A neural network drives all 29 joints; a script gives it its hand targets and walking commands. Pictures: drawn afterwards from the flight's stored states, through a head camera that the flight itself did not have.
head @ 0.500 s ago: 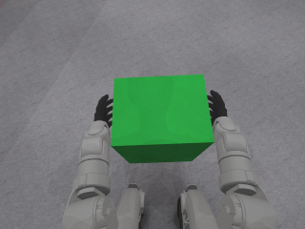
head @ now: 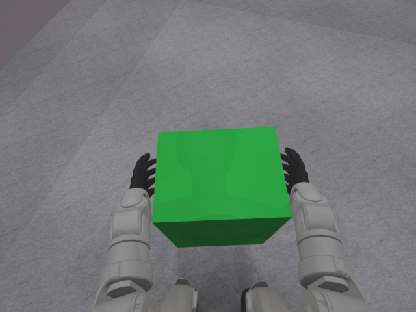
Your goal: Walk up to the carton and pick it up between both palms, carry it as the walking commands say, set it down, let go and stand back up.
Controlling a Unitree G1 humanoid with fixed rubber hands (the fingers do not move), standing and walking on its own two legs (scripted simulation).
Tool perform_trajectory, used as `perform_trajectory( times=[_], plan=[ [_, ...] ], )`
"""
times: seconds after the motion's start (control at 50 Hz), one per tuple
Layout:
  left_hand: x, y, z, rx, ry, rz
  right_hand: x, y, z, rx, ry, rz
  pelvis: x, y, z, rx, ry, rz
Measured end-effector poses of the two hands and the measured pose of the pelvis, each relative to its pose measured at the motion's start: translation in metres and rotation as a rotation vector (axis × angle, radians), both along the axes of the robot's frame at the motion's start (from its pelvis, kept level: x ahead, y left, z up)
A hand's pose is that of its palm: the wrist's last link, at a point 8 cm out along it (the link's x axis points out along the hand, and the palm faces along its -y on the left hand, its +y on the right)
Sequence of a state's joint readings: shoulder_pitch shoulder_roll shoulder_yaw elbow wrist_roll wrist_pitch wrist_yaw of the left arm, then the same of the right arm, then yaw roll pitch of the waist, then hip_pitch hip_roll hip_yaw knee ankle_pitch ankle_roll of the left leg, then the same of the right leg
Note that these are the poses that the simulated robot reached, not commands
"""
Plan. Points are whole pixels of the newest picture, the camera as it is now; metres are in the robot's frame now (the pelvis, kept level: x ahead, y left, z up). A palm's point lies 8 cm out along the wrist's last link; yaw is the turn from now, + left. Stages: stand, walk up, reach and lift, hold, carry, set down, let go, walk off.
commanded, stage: reach and lift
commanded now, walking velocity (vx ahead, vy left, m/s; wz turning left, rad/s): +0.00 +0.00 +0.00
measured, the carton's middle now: (218, 196) +0.36 +0.02 -0.10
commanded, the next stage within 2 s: none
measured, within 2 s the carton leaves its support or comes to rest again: neither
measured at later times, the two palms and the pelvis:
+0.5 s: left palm (129, 189) +0.33 +0.18 +0.03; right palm (311, 183) +0.35 -0.14 +0.03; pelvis +0.01 +0.00 +0.05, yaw +0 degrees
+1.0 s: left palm (117, 185) +0.31 +0.17 +0.09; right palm (332, 181) +0.32 -0.15 +0.10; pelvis +0.03 +0.00 +0.07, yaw +0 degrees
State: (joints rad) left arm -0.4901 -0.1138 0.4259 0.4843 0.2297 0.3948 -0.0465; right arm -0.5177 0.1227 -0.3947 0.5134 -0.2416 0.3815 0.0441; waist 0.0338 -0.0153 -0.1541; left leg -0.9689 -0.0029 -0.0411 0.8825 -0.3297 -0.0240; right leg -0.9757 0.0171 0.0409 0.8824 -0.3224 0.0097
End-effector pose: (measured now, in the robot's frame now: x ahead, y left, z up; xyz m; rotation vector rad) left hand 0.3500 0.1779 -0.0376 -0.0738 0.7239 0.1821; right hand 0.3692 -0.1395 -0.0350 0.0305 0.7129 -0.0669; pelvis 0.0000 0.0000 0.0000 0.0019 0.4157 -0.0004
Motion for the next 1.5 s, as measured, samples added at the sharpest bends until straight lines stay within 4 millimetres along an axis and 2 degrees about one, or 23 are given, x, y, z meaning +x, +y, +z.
perform_trajectory(
  times=[0.58,1.0,1.12,1.28,1.5],
  plan=[
    [-0.025,-0.002,0.081,0.012,-0.02,-0.022,-0.027,-0.003,0.081,-0.009,-0.022,0.01,0.017,0.001,0.053,-0.003,-0.278,0.0],
    [-0.039,-0.006,0.132,0.015,-0.066,-0.03,-0.045,-0.007,0.132,-0.016,-0.07,0.005,0.028,0.002,0.065,-0.002,-0.456,0.007],
    [-0.044,-0.007,0.14,0.018,-0.07,-0.034,-0.051,-0.008,0.14,-0.016,-0.073,-0.002,0.027,0.002,0.066,-0.003,-0.49,0.003],
    [-0.049,-0.009,0.139,0.02,-0.054,-0.037,-0.058,-0.01,0.138,-0.01,-0.057,-0.011,0.024,0.002,0.065,-0.003,-0.511,0.005],
    [-0.045,-0.014,0.14,0.027,-0.052,-0.06,-0.059,-0.015,0.139,-0.008,-0.056,-0.034,0.021,0.003,0.064,-0.004,-0.516,0.005]
  ],
)
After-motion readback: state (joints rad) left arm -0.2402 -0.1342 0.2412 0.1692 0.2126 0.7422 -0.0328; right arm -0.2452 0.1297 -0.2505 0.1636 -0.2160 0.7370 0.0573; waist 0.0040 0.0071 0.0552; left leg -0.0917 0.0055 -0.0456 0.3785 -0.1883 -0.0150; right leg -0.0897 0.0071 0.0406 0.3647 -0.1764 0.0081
